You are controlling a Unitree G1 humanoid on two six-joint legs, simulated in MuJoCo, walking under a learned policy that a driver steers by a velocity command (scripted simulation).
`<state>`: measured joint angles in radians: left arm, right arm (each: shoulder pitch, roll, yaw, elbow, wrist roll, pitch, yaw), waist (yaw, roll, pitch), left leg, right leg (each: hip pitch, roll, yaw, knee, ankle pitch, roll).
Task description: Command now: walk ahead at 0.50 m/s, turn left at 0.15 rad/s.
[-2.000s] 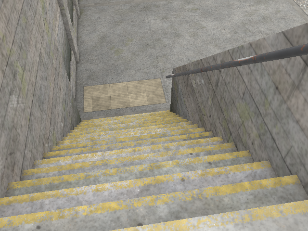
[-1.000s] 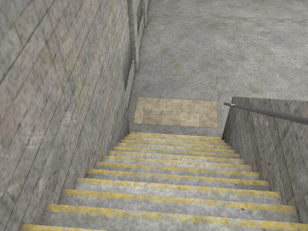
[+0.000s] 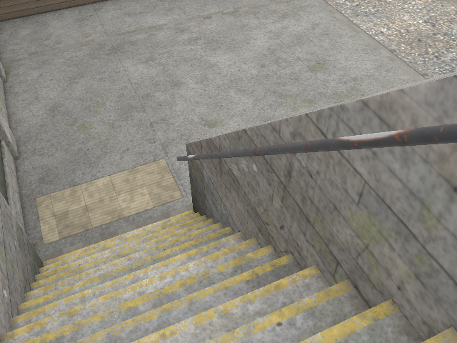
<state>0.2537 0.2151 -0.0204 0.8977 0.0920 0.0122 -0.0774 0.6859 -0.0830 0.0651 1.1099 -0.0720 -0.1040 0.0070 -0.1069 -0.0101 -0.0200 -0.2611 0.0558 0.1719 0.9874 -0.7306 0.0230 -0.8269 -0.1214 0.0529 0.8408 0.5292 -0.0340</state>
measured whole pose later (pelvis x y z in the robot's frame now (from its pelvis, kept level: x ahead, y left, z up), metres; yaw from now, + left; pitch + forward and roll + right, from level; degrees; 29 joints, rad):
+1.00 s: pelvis +0.45 +0.04 -0.40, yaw +34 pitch +0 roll +2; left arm 0.18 0.23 0.02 0.91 0.09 -0.09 -0.05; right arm 0.57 -0.15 0.02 1.17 -0.09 -0.10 0.06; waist -0.05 -0.04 -0.01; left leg -0.30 -0.08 -0.01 0.79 -0.49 0.05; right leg -0.78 -0.13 0.07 1.17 0.07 -0.05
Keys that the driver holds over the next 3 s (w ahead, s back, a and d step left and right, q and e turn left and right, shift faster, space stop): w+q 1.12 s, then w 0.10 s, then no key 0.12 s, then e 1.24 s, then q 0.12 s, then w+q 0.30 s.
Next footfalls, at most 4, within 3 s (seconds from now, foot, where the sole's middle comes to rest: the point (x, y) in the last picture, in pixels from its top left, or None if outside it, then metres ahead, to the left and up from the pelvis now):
0.18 right None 0.24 -0.16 -0.92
0.78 left None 0.39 0.13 -1.13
1.16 right None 0.67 0.03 -1.35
1.78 left None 0.77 0.39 -1.56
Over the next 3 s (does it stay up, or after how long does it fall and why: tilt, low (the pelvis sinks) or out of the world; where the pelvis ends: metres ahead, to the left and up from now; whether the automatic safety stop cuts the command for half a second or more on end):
stays up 0.84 0.25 -0.83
